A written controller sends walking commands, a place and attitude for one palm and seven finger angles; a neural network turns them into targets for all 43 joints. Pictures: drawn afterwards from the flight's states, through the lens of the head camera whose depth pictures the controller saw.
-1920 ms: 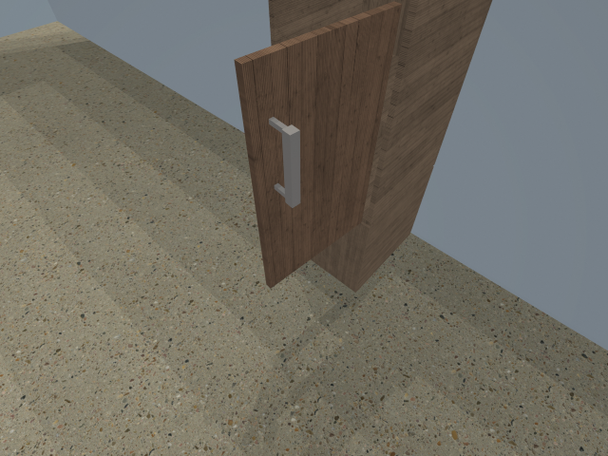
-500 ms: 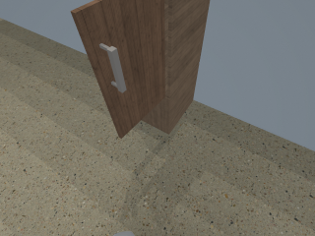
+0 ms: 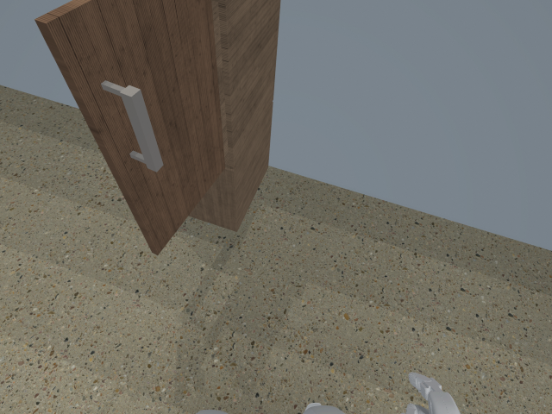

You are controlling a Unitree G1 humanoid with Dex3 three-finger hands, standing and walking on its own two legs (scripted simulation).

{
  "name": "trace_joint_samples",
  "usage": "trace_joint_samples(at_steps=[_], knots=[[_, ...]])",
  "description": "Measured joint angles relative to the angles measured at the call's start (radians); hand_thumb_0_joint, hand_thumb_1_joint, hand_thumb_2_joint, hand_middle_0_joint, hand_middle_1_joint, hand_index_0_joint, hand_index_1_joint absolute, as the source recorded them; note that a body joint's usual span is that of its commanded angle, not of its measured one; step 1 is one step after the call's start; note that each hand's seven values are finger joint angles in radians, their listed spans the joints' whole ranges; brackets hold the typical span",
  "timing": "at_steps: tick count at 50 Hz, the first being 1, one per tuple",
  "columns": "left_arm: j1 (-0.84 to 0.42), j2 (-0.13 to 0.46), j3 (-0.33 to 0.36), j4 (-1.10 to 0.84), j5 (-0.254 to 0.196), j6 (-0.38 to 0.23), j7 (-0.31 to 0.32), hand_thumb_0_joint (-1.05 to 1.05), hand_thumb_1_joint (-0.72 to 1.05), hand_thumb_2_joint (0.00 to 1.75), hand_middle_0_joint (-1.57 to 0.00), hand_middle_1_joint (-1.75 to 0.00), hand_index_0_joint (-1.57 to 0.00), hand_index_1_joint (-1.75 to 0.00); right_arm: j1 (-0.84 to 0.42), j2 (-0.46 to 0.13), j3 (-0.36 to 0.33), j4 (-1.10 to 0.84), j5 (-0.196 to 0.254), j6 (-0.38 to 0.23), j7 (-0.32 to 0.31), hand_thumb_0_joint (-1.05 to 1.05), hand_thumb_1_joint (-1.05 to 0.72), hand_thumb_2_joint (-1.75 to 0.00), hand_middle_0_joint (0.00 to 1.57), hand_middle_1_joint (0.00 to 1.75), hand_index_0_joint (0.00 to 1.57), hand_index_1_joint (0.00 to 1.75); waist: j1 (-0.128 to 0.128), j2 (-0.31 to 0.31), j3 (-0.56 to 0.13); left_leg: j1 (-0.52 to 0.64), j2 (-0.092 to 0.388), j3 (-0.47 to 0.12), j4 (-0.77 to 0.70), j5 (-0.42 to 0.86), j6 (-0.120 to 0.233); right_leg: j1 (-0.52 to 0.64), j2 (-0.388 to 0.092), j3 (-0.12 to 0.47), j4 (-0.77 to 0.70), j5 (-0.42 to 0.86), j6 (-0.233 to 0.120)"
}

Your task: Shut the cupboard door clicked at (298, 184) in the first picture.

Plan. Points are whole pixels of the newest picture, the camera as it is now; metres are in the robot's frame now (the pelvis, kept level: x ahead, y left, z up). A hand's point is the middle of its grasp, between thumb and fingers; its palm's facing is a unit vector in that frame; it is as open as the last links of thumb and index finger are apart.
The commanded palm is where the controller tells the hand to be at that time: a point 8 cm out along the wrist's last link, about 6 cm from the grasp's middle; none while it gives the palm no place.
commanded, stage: walk around to get in front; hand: left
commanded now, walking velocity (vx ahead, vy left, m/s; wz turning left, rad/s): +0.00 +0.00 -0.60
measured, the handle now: (134, 129) +0.51 +0.30 +0.07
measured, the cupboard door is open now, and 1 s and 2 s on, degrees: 84 84 84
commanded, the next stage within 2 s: none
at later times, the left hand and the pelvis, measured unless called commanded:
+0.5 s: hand (186, 392) +0.16 +0.16 -0.17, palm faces -0.34 -0.91 -0.23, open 7.4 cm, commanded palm none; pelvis +0.00 +0.00 -0.01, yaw -19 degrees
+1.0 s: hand (227, 383) +0.18 +0.09 -0.16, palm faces -0.59 -0.77 -0.26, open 7.4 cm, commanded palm none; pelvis -0.01 -0.03 +0.00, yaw -38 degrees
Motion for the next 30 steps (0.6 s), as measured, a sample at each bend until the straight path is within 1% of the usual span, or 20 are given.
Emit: trace_joint_samples(at_steps=[2,3,5,7,10,11,12,13,14,15,16,18,19,20,22,24,25,26,28,30], knots=[[-0.027,0.018,0.008,-0.009,0.003,0.0,-0.009,0.01,0.91,0.89,-0.2,-0.3,-0.2,-0.3,0.033,0.008,0.011,0.002,-0.009,0.002,0.002,0.0,-0.9,-0.9,0.2,0.3,0.2,0.3,0.002,-0.002,0.007,0.014,0.017,0.01,-0.015,-0.015,-0.005,-0.061,-0.027,-0.057,0.174,-0.012,0.018],[-0.038,0.024,0.01,-0.016,0.002,0.0,-0.014,0.01,0.91,0.89,-0.2,-0.3,-0.2,-0.29,0.048,0.01,0.014,0.005,-0.011,0.003,0.003,0.0,-0.9,-0.9,0.2,0.3,0.2,0.3,0.002,0.001,0.01,0.024,0.026,0.016,-0.029,-0.011,-0.008,-0.078,-0.042,-0.08,0.221,-0.005,0.025],[-0.056,0.028,0.01,-0.031,0.0,-0.001,-0.022,0.01,0.91,0.9,-0.2,-0.3,-0.2,-0.29,0.074,0.01,0.015,0.012,-0.014,0.007,0.002,0.0,-0.9,-0.9,0.2,0.3,0.2,0.3,0.001,0.016,0.018,0.042,0.05,0.031,-0.052,-0.001,-0.012,-0.084,-0.071,-0.12,0.224,0.003,0.035],[-0.068,0.028,0.005,-0.04,-0.001,-0.001,-0.029,0.01,0.91,0.9,-0.2,-0.3,-0.19,-0.29,0.096,0.004,0.011,0.018,-0.015,0.009,0.004,0.0,-0.9,-0.9,0.2,0.3,0.21,0.3,-0.007,0.034,0.025,0.056,0.073,0.054,-0.059,-0.001,-0.017,-0.059,-0.093,-0.151,0.143,0.012,0.035],[-0.083,0.026,-0.003,-0.046,-0.004,-0.002,-0.037,0.01,0.91,0.9,-0.2,-0.3,-0.19,-0.29,0.126,-0.013,0.003,0.025,-0.014,0.014,0.012,0.0,-0.9,-0.9,0.2,0.3,0.21,0.3,-0.027,0.057,0.03,0.063,0.103,0.094,-0.036,-0.022,-0.031,0.004,-0.105,-0.183,-0.013,0.037,0.021],[-0.087,0.026,-0.006,-0.047,-0.005,-0.005,-0.039,0.01,0.91,0.9,-0.2,-0.3,-0.19,-0.29,0.137,-0.021,-0.001,0.027,-0.013,0.016,0.014,0.0,-0.9,-0.9,0.2,0.3,0.21,0.3,-0.033,0.064,0.031,0.06,0.113,0.106,-0.016,-0.035,-0.037,0.036,-0.105,-0.191,-0.081,0.071,0.013],[-0.088,0.026,-0.009,-0.052,-0.005,-0.011,-0.04,0.01,0.91,0.9,-0.2,-0.3,-0.19,-0.29,0.149,-0.03,-0.005,0.029,-0.01,0.019,0.016,0.0,-0.9,-0.9,0.2,0.3,0.21,0.3,-0.039,0.069,0.029,0.05,0.121,0.116,0.017,-0.055,-0.044,0.076,-0.105,-0.198,-0.166,0.134,0.003],[-0.08,0.039,-0.014,-0.063,-0.003,-0.022,-0.041,0.01,0.91,0.9,-0.2,-0.3,-0.19,-0.29,0.167,-0.033,-0.008,0.026,-0.004,0.024,0.019,0.0,-0.9,-0.9,0.2,0.3,0.21,0.3,-0.046,0.045,0.016,0.02,0.11,0.139,0.079,-0.078,-0.047,0.115,-0.125,-0.173,-0.257,0.235,-0.024],[-0.084,0.038,-0.014,-0.061,-0.003,-0.033,-0.032,0.0,0.91,0.9,-0.2,-0.3,-0.2,-0.29,0.166,-0.045,-0.012,0.031,0.001,0.033,0.02,0.0,-0.9,-0.9,0.2,0.3,0.21,0.3,-0.045,0.044,0.016,-0.021,0.108,0.131,0.179,-0.155,-0.05,0.105,-0.124,-0.154,-0.253,0.228,-0.029],[-0.093,0.027,-0.018,-0.058,-0.004,-0.036,-0.024,0.0,0.91,0.9,-0.2,-0.3,-0.2,-0.29,0.156,-0.062,-0.018,0.038,0.005,0.044,0.018,0.0,-0.9,-0.9,0.2,0.3,0.21,0.3,-0.049,0.06,0.031,-0.058,0.102,0.1,0.277,-0.22,-0.049,0.092,-0.112,-0.145,-0.221,0.2,-0.027],[-0.097,0.017,-0.022,-0.056,-0.003,-0.034,-0.018,0.0,0.91,0.9,-0.2,-0.3,-0.2,-0.29,0.145,-0.075,-0.023,0.045,0.008,0.053,0.016,0.01,-0.9,-0.9,0.2,0.3,0.21,0.3,-0.054,0.071,0.043,-0.09,0.092,0.076,0.359,-0.25,-0.049,0.088,-0.103,-0.135,-0.205,0.18,-0.023],[-0.095,0.003,-0.025,-0.055,0.001,-0.027,-0.005,0.0,0.91,0.9,-0.2,-0.3,-0.2,-0.29,0.127,-0.087,-0.029,0.053,0.011,0.06,0.012,0.01,-0.9,-0.9,0.2,0.3,0.2,0.3,-0.061,0.069,0.054,-0.138,0.071,0.058,0.457,-0.249,-0.054,0.092,-0.094,-0.109,-0.214,0.176,-0.016],[-0.093,-0.002,-0.027,-0.053,0.002,-0.023,-0.001,0.0,0.91,0.9,-0.2,-0.3,-0.2,-0.29,0.121,-0.087,-0.031,0.053,0.012,0.06,0.011,0.01,-0.9,-0.9,0.2,0.3,0.2,0.3,-0.064,0.06,0.056,-0.151,0.061,0.059,0.467,-0.237,-0.057,0.095,-0.092,-0.094,-0.227,0.185,-0.012],[-0.09,-0.005,-0.028,-0.051,0.003,-0.02,0.002,0.0,0.91,0.9,-0.2,-0.3,-0.2,-0.3,0.117,-0.085,-0.031,0.05,0.013,0.058,0.012,0.01,-0.9,-0.9,0.2,0.3,0.2,0.3,-0.065,0.049,0.055,-0.153,0.052,0.064,0.448,-0.225,-0.059,0.097,-0.091,-0.078,-0.238,0.196,-0.01],[-0.085,-0.009,-0.031,-0.044,0.005,-0.013,0.002,0.0,0.91,0.89,-0.2,-0.3,-0.2,-0.3,0.115,-0.076,-0.03,0.038,0.015,0.048,0.014,0.01,-0.9,-0.9,0.2,0.3,0.2,0.3,-0.068,0.027,0.047,-0.135,0.035,0.076,0.348,-0.191,-0.06,0.095,-0.09,-0.046,-0.252,0.211,-0.006],[-0.08,-0.013,-0.033,-0.039,0.003,-0.005,-0.001,0.0,0.91,0.89,-0.2,-0.3,-0.2,-0.3,0.12,-0.067,-0.025,0.027,0.015,0.033,0.014,0.01,-0.9,-0.9,0.19,0.3,0.2,0.3,-0.071,0.011,0.034,-0.087,0.019,0.086,0.192,-0.115,-0.057,0.083,-0.084,-0.017,-0.243,0.212,0.005],[-0.075,-0.017,-0.034,-0.04,0.0,0.001,-0.003,0.0,0.91,0.89,-0.2,-0.3,-0.2,-0.3,0.132,-0.069,-0.021,0.017,0.014,0.023,0.015,0.01,-0.9,-0.9,0.2,0.3,0.2,0.3,-0.073,0.019,0.02,-0.054,0.022,0.08,0.09,-0.094,-0.046,0.067,-0.071,-0.009,-0.227,0.205,0.01],[-0.077,-0.021,-0.034,-0.04,-0.005,0.009,-0.007,0.01,0.91,0.89,-0.2,-0.3,-0.2,-0.3,0.141,-0.068,-0.02,0.013,0.007,0.012,0.014,0.0,-0.9,-0.9,0.2,0.3,0.2,0.3,-0.077,0.027,0.011,-0.057,0.029,0.076,0.063,-0.034,-0.026,0.041,-0.059,-0.012,-0.179,0.142,0.007],[-0.091,-0.013,-0.028,-0.037,-0.005,0.018,-0.016,0.01,0.91,0.89,-0.2,-0.3,-0.2,-0.3,0.15,-0.047,-0.008,0.019,-0.006,0.002,0.01,0.0,-0.9,-0.9,0.2,0.3,0.2,0.3,-0.073,0.014,0.015,-0.06,0.042,0.097,0.084,-0.017,0.004,-0.019,-0.057,-0.04,-0.001,0.02,0.005],[-0.104,-0.007,-0.018,-0.034,-0.001,0.018,-0.027,0.01,0.91,0.89,-0.2,-0.3,-0.2,-0.3,0.17,-0.025,0.004,0.025,-0.012,-0.001,0.012,0.0,-0.9,-0.9,0.2,0.3,0.2,0.3,-0.067,0.008,0.016,-0.038,0.057,0.113,0.053,-0.01,0.007,-0.062,-0.067,-0.087,0.158,0.001,0.01]])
